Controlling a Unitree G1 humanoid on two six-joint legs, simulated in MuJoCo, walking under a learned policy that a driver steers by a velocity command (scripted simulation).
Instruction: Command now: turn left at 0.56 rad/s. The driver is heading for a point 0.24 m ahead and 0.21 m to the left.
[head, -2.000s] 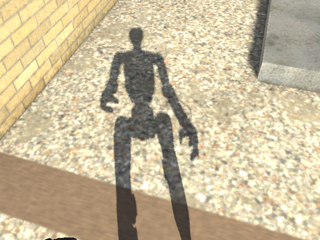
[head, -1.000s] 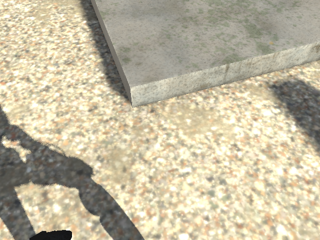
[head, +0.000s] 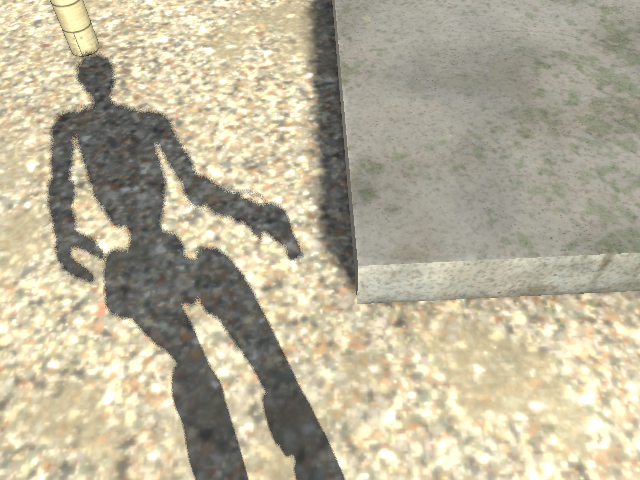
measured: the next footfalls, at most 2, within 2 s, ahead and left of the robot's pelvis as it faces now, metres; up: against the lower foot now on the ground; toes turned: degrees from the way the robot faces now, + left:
left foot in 0.40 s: -0.01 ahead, +0.13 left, +0.00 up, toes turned +17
right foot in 0.86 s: +0.09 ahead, -0.07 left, +0.00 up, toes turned +37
